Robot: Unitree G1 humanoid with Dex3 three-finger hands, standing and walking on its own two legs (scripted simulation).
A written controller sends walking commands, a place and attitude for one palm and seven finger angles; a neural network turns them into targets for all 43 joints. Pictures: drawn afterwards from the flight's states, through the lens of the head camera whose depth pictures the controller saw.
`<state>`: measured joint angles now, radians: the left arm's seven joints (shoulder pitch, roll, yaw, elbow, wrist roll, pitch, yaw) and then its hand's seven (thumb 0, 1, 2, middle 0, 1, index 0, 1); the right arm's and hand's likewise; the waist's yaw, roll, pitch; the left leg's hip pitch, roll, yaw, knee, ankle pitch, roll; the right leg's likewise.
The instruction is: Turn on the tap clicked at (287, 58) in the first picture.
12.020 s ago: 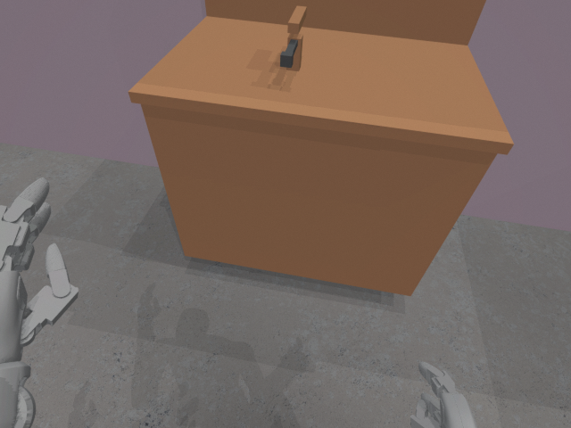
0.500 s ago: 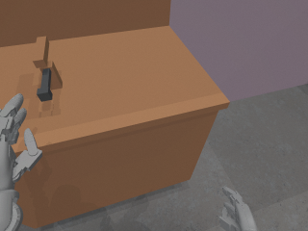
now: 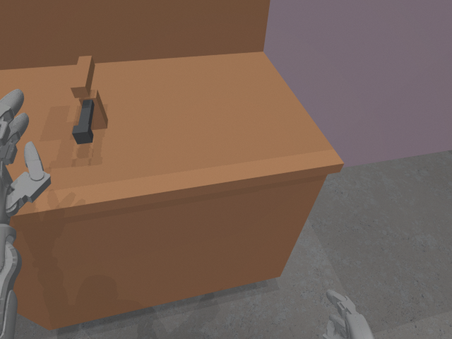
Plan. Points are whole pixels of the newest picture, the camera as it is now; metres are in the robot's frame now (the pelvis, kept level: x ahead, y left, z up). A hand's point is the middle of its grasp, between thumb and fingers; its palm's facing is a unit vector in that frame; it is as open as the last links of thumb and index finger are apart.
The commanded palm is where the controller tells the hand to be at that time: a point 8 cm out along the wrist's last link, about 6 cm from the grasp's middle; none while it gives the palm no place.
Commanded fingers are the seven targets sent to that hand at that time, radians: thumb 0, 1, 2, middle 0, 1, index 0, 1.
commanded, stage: turn the palm inward beside the body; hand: left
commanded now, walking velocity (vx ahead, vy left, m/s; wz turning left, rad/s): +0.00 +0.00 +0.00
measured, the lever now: (83, 134) +0.42 +0.35 +0.12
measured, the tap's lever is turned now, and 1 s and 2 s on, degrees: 0 0 0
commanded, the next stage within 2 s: none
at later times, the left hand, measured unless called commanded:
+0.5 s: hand (88, 223) +0.21 +0.22 +0.16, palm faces +0.49 -0.81 -0.31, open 7.4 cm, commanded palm +0.15 +0.27 +0.17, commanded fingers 0.00 0.90 0.90 -0.20 -0.30 -0.20 -0.30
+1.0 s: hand (81, 225) +0.21 +0.23 +0.16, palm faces +0.51 -0.84 -0.20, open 7.4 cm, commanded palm +0.15 +0.26 +0.17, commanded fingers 0.00 0.90 0.90 -0.20 -0.30 -0.20 -0.30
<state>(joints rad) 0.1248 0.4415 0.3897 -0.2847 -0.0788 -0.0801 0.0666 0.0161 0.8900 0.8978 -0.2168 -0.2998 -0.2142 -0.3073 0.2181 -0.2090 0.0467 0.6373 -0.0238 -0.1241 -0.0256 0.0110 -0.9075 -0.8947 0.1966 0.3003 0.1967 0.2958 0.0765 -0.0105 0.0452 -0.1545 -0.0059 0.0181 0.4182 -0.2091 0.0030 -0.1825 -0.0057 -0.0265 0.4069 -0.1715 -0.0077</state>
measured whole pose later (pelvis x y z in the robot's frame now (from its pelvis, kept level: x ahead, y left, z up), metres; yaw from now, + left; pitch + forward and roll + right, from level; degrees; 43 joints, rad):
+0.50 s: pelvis +0.01 -0.04 -0.01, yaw +4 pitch -4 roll +0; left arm 0.29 0.33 0.28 -0.36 -0.11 0.11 0.09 0.01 0.90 0.90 -0.21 -0.30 -0.20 -0.31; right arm 0.14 -0.25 0.04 0.73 0.00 -0.20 -0.08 0.01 -0.91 -0.89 0.20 0.30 0.20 0.30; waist 0.10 0.08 0.01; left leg -0.18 0.03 -0.06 0.53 -0.29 -0.02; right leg -0.18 0.03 -0.11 0.52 -0.27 -0.05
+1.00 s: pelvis +0.03 -0.03 -0.01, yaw +3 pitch -3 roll +0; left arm 0.39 0.27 0.29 -0.49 -0.18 0.11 0.11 0.02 0.90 0.90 -0.21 -0.30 -0.21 -0.31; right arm 0.18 -0.23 0.04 0.69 0.02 -0.26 -0.08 0.01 -0.91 -0.89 0.20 0.30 0.20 0.30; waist 0.11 0.04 -0.02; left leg -0.20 0.00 -0.04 0.57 -0.32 -0.02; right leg -0.22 0.00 -0.08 0.58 -0.31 -0.04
